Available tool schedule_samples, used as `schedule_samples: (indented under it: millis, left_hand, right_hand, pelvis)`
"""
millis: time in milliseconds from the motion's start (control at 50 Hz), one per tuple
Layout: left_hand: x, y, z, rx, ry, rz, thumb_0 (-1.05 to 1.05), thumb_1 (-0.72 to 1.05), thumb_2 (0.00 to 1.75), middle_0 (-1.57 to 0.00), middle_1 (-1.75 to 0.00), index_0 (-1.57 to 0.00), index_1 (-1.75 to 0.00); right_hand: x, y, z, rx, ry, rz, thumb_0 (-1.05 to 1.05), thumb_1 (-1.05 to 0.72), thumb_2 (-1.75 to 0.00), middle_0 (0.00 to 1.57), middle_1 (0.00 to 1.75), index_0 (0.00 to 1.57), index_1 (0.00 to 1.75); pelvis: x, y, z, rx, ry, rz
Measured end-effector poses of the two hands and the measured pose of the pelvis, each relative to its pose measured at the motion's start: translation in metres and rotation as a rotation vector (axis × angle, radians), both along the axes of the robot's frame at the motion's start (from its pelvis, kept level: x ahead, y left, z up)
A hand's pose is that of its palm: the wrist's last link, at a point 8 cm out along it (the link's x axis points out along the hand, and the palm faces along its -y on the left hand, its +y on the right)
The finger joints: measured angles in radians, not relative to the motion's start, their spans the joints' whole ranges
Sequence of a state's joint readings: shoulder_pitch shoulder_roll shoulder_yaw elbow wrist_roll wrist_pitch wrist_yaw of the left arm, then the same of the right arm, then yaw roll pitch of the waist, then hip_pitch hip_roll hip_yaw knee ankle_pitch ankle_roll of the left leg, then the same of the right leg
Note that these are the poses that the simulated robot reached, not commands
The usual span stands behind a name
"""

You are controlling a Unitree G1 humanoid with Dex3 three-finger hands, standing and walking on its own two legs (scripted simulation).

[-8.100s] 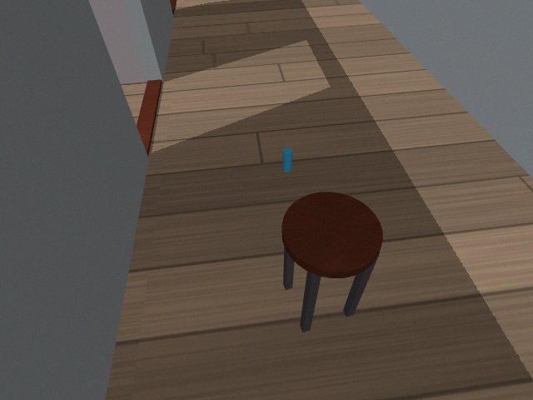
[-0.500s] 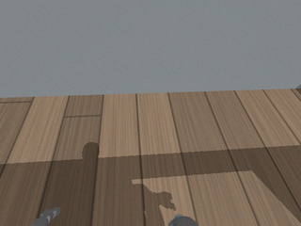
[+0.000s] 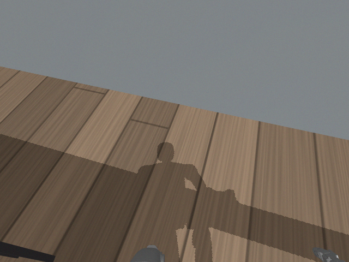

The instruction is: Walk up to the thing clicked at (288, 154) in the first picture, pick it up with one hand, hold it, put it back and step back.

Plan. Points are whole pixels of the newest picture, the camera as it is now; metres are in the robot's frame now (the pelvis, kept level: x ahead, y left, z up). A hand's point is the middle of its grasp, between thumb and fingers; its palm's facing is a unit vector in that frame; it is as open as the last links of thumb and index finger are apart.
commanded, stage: walk up
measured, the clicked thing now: out of the picture +0.32 +1.52 -0.69
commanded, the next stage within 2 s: stand in 1.50 s
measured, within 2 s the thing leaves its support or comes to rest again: neither
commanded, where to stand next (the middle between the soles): +0.06 +0.04 m, yaw +13 degrees
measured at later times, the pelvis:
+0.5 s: pelvis -0.01 +0.00 +0.00, yaw +11 degrees
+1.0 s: pelvis -0.01 +0.02 +0.01, yaw +15 degrees
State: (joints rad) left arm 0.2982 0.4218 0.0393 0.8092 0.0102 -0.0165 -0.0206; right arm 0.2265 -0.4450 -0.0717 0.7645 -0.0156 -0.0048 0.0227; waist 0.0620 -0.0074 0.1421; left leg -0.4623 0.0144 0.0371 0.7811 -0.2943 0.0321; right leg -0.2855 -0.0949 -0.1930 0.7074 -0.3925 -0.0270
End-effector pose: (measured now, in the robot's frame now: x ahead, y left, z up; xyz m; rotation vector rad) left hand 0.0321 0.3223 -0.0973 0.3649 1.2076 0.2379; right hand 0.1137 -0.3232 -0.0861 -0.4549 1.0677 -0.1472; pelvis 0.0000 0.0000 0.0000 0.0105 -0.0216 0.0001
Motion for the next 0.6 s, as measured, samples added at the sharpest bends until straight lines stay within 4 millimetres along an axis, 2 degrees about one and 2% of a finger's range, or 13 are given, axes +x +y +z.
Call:
schedule_samples:
  millis: [60, 120, 200, 280, 380, 480, 540, 600]
  left_hand:
    - [-0.002, 0.006, -0.016, -0.006, 0.011, 0.031, 0.0, 0.9, 0.89, -0.2, -0.3, -0.2, -0.3]
    - [0.0, 0.004, -0.022, -0.015, 0.003, 0.067, 0.0, 0.9, 0.89, -0.2, -0.3, -0.2, -0.3]
    - [0.006, -0.002, -0.02, -0.015, -0.034, 0.085, 0.0, 0.9, 0.89, -0.2, -0.3, -0.2, -0.3]
    - [0.003, -0.008, -0.015, 0.019, -0.076, 0.088, 0.0, 0.9, 0.89, -0.2, -0.3, -0.2, -0.3]
    - [-0.022, -0.007, 0.0, 0.063, -0.079, 0.112, 0.0, 0.9, 0.89, -0.2, -0.3, -0.2, -0.3]
    - [-0.051, 0.01, 0.015, 0.094, -0.046, 0.139, 0.0, 0.9, 0.89, -0.2, -0.3, -0.21, -0.3]
    - [-0.066, 0.028, 0.011, 0.096, -0.035, 0.161, 0.0, 0.9, 0.89, -0.2, -0.3, -0.21, -0.3]
    - [-0.078, 0.044, -0.002, 0.088, -0.013, 0.205, 0.0, 0.9, 0.89, -0.2, -0.3, -0.2, -0.3]
  right_hand:
    - [0.027, 0.012, -0.006, -0.006, -0.026, 0.044, 0.01, -0.91, -0.9, 0.2, 0.3, 0.2, 0.3]
    - [0.046, 0.023, -0.008, 0.006, -0.054, 0.078, 0.01, -0.9, -0.9, 0.2, 0.3, 0.2, 0.3]
    - [0.059, 0.031, -0.009, 0.03, -0.086, 0.093, 0.01, -0.9, -0.9, 0.2, 0.3, 0.2, 0.3]
    - [0.065, 0.03, -0.019, 0.06, -0.101, 0.116, 0.01, -0.9, -0.9, 0.2, 0.3, 0.2, 0.3]
    - [0.06, 0.031, -0.025, 0.078, -0.054, 0.112, 0.01, -0.9, -0.9, 0.2, 0.3, 0.2, 0.3]
    - [0.042, 0.033, -0.022, 0.073, 0.019, 0.127, 0.01, -0.9, -0.9, 0.2, 0.3, 0.2, 0.3]
    - [0.032, 0.038, -0.024, 0.047, 0.059, 0.137, 0.01, -0.9, -0.9, 0.2, 0.3, 0.2, 0.3]
    - [0.021, 0.047, -0.026, 0.017, 0.073, 0.137, 0.01, -0.9, -0.9, 0.2, 0.3, 0.2, 0.3]
  pelvis:
    - [0.006, 0.004, -0.011, 0.012, 0.001, 0.035]
    - [0.005, 0.005, -0.013, -0.001, -0.007, 0.063]
    - [0.004, 0.001, -0.013, -0.011, -0.005, 0.086]
    - [-0.001, -0.008, -0.019, -0.023, -0.006, 0.112]
    - [-0.007, -0.011, -0.013, -0.013, -0.018, 0.151]
    - [-0.013, 0.0, -0.003, -0.003, -0.011, 0.192]
    - [-0.015, 0.01, -0.006, -0.004, -0.009, 0.216]
    - [-0.019, 0.02, -0.013, 0.024, -0.021, 0.219]
